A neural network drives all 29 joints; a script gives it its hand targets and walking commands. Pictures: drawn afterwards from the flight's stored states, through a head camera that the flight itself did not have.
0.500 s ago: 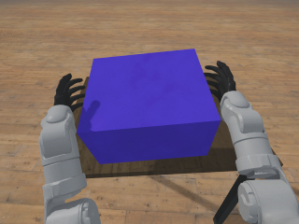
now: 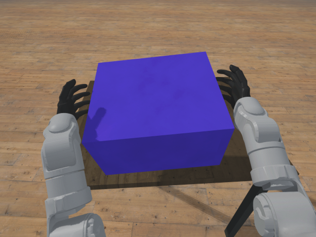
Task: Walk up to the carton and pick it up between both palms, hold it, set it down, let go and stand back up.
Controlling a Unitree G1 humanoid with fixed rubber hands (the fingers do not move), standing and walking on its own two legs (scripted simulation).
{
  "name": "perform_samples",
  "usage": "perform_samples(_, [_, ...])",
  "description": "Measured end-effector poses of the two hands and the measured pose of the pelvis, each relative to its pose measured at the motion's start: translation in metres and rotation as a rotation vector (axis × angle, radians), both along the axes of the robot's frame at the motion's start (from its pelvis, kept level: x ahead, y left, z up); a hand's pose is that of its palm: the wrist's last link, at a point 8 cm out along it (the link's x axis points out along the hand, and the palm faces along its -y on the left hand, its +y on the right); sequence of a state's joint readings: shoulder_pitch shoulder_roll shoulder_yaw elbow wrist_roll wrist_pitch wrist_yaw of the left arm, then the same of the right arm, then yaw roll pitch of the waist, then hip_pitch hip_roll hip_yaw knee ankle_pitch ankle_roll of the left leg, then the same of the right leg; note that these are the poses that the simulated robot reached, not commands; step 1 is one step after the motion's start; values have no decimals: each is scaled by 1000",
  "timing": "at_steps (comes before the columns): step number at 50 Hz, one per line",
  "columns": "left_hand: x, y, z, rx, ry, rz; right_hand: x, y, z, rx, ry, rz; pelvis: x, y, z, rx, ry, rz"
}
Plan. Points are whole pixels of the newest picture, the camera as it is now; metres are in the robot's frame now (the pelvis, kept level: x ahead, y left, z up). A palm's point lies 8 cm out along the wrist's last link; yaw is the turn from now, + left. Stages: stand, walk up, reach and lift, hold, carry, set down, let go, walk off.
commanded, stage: hold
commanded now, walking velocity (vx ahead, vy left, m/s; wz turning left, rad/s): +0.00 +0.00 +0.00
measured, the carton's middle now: (156, 112) +0.41 +0.01 +0.14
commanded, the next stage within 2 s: none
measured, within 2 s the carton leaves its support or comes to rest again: neither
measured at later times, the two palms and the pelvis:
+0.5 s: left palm (68, 114) +0.33 +0.21 +0.21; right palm (240, 98) +0.36 -0.19 +0.21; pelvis +0.00 +0.00 +0.00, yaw +0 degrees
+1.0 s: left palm (68, 114) +0.33 +0.21 +0.21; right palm (239, 98) +0.36 -0.19 +0.21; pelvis +0.00 +0.00 +0.00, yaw +0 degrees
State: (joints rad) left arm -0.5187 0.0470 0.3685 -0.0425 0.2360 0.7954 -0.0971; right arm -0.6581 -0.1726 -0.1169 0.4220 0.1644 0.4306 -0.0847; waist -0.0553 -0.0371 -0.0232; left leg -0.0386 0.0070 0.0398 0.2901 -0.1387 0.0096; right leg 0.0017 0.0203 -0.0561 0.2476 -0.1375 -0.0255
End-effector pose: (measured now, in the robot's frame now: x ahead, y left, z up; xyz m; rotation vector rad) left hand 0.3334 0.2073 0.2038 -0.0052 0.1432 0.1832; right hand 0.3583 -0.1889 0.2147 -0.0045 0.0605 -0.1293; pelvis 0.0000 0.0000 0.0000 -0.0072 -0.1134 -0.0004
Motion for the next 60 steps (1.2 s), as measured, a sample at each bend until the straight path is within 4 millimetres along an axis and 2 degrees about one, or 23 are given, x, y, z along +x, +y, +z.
perform_samples(60, [1, -2, 2, 2, 7, -2, 1, -2, 0, 2, 6, 2, -2, -2, 0, 1, -2, 4])
